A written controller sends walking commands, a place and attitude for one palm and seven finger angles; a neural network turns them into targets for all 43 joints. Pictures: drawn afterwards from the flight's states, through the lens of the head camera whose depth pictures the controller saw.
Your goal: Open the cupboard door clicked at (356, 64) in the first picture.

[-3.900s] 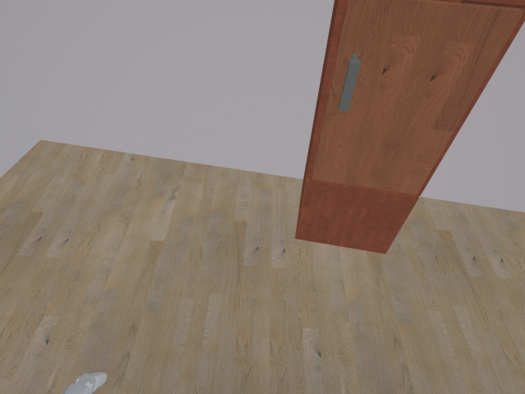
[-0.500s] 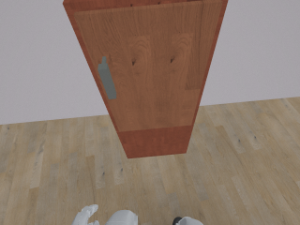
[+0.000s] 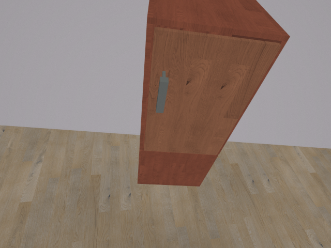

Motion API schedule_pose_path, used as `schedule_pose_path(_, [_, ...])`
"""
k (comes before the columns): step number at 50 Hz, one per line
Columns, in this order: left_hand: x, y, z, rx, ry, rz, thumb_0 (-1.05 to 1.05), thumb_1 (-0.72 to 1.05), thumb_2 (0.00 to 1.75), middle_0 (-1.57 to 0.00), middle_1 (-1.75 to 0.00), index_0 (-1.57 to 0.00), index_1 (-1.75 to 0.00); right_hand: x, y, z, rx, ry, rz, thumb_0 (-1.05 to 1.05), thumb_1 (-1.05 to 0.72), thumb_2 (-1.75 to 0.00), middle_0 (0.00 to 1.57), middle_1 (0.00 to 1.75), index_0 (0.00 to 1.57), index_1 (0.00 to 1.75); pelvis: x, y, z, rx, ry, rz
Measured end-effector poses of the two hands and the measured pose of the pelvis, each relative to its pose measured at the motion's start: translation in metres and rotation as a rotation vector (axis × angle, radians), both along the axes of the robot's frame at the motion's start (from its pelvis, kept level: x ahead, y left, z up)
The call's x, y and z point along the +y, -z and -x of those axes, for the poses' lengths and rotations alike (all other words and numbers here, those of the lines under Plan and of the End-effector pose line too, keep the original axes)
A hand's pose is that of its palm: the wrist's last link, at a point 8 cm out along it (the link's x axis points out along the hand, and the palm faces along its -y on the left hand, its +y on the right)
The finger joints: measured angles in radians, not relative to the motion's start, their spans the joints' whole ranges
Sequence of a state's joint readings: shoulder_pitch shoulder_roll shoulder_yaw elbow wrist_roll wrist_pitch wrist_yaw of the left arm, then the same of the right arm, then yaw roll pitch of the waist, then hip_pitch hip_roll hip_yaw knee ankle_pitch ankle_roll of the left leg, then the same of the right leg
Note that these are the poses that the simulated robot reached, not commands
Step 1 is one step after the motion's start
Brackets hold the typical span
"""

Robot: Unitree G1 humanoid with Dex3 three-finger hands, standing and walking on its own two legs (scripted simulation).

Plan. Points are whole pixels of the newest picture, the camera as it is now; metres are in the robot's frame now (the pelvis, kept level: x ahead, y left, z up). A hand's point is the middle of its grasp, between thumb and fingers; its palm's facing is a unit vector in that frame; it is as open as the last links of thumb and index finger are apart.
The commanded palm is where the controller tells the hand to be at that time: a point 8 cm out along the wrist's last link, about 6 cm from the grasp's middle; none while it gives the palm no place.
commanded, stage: come to a stop and stand still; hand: left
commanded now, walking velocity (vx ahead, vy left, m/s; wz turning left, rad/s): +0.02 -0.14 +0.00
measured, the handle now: (161, 91) +0.58 +0.06 +0.04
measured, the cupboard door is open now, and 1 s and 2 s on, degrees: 0 0 0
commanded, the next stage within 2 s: look again from close up in 0.88 s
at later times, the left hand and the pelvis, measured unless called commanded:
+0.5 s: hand out of the picture +0.10 +0.11 -0.17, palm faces -0.03 -0.98 -0.22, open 7.3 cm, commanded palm none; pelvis +0.01 -0.06 -0.01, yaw -1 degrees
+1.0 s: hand out of the picture -0.04 +0.09 -0.18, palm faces +0.04 -0.98 -0.19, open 7.3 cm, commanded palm none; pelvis -0.01 -0.08 -0.01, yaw -1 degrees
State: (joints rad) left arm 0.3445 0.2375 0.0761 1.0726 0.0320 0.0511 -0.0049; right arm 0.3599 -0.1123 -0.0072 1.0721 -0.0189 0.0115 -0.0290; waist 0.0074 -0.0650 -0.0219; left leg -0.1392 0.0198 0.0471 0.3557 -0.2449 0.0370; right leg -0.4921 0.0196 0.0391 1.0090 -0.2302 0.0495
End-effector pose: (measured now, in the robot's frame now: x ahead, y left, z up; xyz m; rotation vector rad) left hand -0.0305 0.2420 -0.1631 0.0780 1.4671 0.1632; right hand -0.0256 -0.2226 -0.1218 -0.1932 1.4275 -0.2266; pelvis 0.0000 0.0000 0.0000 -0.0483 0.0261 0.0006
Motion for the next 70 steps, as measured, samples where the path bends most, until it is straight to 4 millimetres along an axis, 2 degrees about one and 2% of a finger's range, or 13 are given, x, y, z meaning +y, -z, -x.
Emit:
schedule_pose_path(4, [-0.006, 0.002, 0.014, 0.098, 0.032, 0.029, 0.0, 0.91, 0.9, -0.2, -0.3, -0.2, -0.3, 0.013, -0.002, 0.027, 0.048, 0.068, 0.007, 0.01, -0.9, -0.9, 0.2, 0.29, 0.21, 0.3, 0.002, 0.0, -0.003, 0.003, 0.024, -0.007])
schedule_pose_path(7, [-0.013, 0.003, 0.007, 0.122, 0.059, 0.041, 0.01, 0.91, 0.9, -0.2, -0.3, -0.2, -0.3, 0.018, -0.002, 0.046, 0.088, 0.113, 0.006, 0.01, -0.9, -0.9, 0.2, 0.29, 0.21, 0.3, 0.0, 0.0, -0.004, -0.001, 0.035, -0.008])
schedule_pose_path(10, [-0.022, 0.004, -0.015, 0.09, 0.084, 0.043, 0.01, 0.91, 0.9, -0.2, -0.3, -0.2, -0.3, 0.021, 0.0, 0.064, 0.135, 0.148, -0.008, 0.01, -0.9, -0.9, 0.2, 0.29, 0.21, 0.3, -0.004, 0.001, -0.002, -0.006, 0.039, -0.011])
schedule_pose_path(15, [-0.037, 0.001, -0.069, -0.036, 0.122, 0.0, 0.01, 0.94, 0.9, -0.2, -0.3, -0.2, -0.3, 0.015, 0.009, 0.084, 0.194, 0.179, -0.057, 0.01, -0.9, -0.9, 0.2, 0.29, 0.21, 0.3, -0.019, 0.004, 0.0, -0.012, 0.034, -0.023])
schedule_pose_path(20, [-0.054, -0.009, -0.113, -0.186, 0.139, -0.068, 0.01, 0.95, 0.9, -0.2, -0.3, -0.2, -0.3, -0.006, 0.031, 0.083, 0.199, 0.181, -0.119, 0.01, -0.9, -0.9, 0.2, 0.29, 0.21, 0.3, -0.044, 0.014, -0.002, -0.017, 0.032, -0.051])
schedule_pose_path(25, [-0.08, -0.02, -0.124, -0.255, 0.141, -0.073, 0.01, 0.93, 0.9, -0.2, -0.3, -0.2, -0.3, -0.028, 0.045, 0.051, 0.127, 0.135, -0.145, 0.01, -0.9, -0.9, 0.2, 0.29, 0.2, 0.29, -0.058, 0.013, -0.006, -0.026, 0.01, -0.038])
schedule_pose_path(28, [-0.094, -0.018, -0.116, -0.253, 0.117, -0.052, 0.0, 0.92, 0.9, -0.2, -0.3, -0.2, -0.3, -0.04, 0.046, 0.025, 0.063, 0.104, -0.136, 0.01, -0.91, -0.9, 0.2, 0.29, 0.2, 0.29, -0.064, 0.012, -0.007, -0.034, 0.008, -0.044])
schedule_pose_path(32, [-0.096, -0.016, -0.104, -0.254, 0.068, -0.062, -0.02, 0.96, 0.9, -0.2, -0.3, -0.2, -0.3, -0.053, 0.042, -0.007, -0.01, 0.054, -0.119, 0.01, -0.91, -0.9, 0.2, 0.29, 0.2, 0.29, -0.073, 0.01, -0.005, -0.04, 0.006, -0.049])
schedule_pose_path(39, [-0.092, -0.014, -0.058, -0.138, 0.048, -0.078, -0.02, 0.96, 0.9, -0.2, -0.3, -0.2, -0.3, -0.081, 0.037, -0.025, -0.035, 0.013, -0.07, 0.02, -0.93, -0.9, 0.2, 0.29, 0.2, 0.29, -0.08, 0.009, 0.0, -0.043, 0.007, -0.046])
schedule_pose_path(46, [-0.099, -0.011, -0.007, -0.011, 0.025, -0.048, 0.0, 0.93, 0.9, -0.2, -0.3, -0.2, -0.3, -0.084, 0.034, -0.021, -0.022, -0.003, -0.061, 0.01, -0.91, -0.9, 0.19, 0.29, 0.2, 0.29, -0.079, 0.007, 0.004, -0.049, 0.008, -0.043])
schedule_pose_path(54, [-0.099, -0.009, 0.023, 0.002, 0.046, -0.029, 0.0, 0.91, 0.9, -0.2, -0.3, -0.2, -0.3, -0.067, 0.034, -0.018, -0.071, -0.005, -0.069, 0.01, -0.91, -0.9, 0.2, 0.29, 0.2, 0.29, -0.063, 0.01, 0.022, -0.046, 0.018, -0.032])
schedule_pose_path(60, [-0.077, 0.002, 0.027, -0.039, 0.044, -0.011, 0.0, 0.91, 0.9, -0.2, -0.3, -0.2, -0.3, -0.047, 0.033, -0.011, -0.146, -0.019, -0.051, 0.01, -0.93, -0.9, 0.2, 0.29, 0.2, 0.29, -0.042, 0.015, 0.036, -0.073, 0.01, -0.036])
schedule_pose_path(70, [-0.045, -0.002, 0.027, -0.106, 0.059, -0.036, 0.0, 0.91, 0.9, -0.2, -0.3, -0.2, -0.3, -0.024, 0.033, 0.02, -0.131, -0.022, -0.073, 0.01, -0.93, -0.9, 0.2, 0.29, 0.2, 0.3, -0.024, 0.015, 0.053, -0.059, 0.007, -0.049])
